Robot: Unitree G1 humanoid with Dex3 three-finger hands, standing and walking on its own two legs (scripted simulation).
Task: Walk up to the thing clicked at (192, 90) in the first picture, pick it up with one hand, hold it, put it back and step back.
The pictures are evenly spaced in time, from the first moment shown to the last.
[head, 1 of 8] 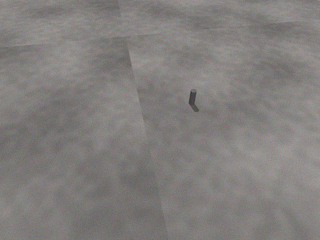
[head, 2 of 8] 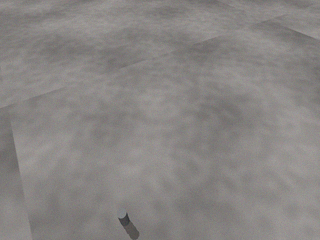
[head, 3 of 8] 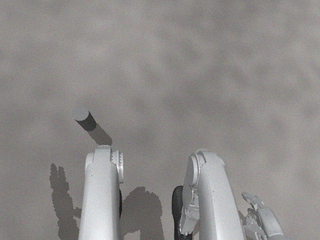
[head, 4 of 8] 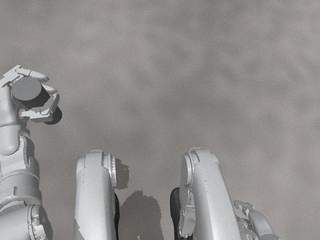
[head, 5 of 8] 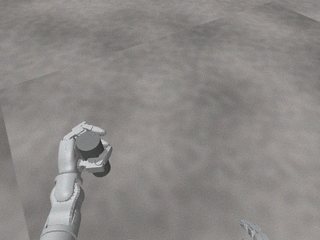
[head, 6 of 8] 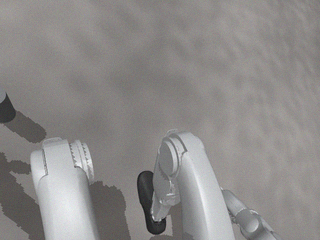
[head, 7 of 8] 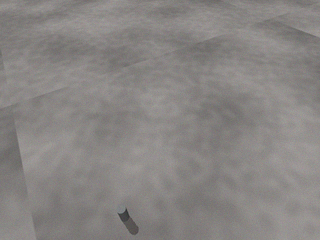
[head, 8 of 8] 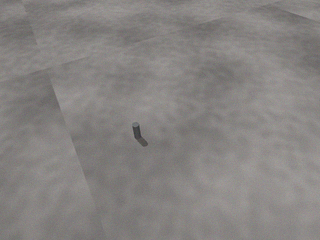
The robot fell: no
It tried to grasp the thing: yes
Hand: left
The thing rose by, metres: 0.68
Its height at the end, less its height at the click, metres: +0.00
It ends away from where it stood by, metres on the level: 0.02
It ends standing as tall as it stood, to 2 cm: yes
